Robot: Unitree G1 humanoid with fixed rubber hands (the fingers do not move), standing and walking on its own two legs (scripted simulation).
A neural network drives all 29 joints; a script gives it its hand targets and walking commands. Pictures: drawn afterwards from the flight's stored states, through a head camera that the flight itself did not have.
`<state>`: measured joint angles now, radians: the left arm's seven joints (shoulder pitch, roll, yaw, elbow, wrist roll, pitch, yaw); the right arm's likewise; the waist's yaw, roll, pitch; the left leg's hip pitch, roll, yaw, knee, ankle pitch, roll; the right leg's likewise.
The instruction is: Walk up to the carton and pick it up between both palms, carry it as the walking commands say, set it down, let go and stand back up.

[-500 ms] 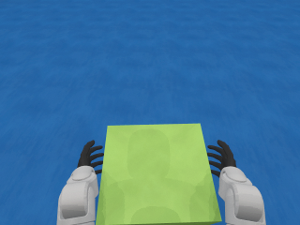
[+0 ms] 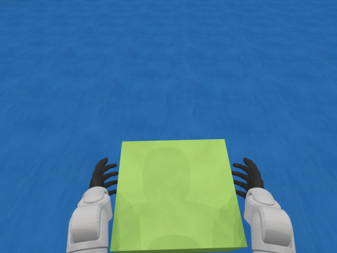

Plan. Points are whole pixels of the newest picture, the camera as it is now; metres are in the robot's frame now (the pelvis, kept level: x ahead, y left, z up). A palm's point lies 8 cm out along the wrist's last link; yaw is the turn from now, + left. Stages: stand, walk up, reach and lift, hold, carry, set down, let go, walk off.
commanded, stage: carry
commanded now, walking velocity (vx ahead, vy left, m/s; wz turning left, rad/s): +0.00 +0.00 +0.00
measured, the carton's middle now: (174, 196) +0.30 +0.00 -0.02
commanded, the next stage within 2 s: hold in 0.22 s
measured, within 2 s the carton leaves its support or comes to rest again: neither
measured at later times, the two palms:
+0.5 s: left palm (98, 195) +0.27 +0.17 +0.05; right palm (254, 200) +0.25 -0.17 +0.05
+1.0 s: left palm (98, 182) +0.29 +0.18 +0.06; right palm (251, 182) +0.29 -0.18 +0.06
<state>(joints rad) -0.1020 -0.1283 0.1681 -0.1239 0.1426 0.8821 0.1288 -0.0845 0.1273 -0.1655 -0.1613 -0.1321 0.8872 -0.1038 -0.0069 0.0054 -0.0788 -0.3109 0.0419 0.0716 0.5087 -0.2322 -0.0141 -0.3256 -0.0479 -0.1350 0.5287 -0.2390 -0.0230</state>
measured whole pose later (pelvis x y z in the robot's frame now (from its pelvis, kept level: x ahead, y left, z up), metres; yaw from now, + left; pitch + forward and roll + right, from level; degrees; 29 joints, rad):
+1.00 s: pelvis +0.01 +0.02 +0.02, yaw -3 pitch -3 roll +1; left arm -0.20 -0.14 0.28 0.23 0.29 0.70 0.01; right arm -0.24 0.08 -0.27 0.30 -0.28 0.67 0.09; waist 0.00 -0.02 -0.07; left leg -0.04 -0.03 -0.01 0.22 -0.12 0.01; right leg -0.09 0.03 0.11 0.29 -0.13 -0.01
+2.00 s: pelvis -0.03 +0.02 -0.03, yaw -1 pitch +18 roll +0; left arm -0.54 -0.07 0.46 0.55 0.29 0.37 -0.05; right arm -0.52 0.09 -0.46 0.53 -0.29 0.37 0.05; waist 0.00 0.00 -0.03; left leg -0.80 -0.06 -0.06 0.77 -0.27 0.01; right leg -0.81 0.05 0.08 0.76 -0.26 0.01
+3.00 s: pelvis -0.06 +0.03 -0.18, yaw -1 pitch +45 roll -1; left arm -0.85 0.07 0.40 0.69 0.17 0.34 0.01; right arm -0.81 -0.01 -0.45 0.63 -0.16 0.33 -0.03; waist 0.00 -0.01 -0.26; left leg -1.75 -0.10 -0.06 1.41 -0.43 0.00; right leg -1.75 0.08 0.06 1.39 -0.43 0.03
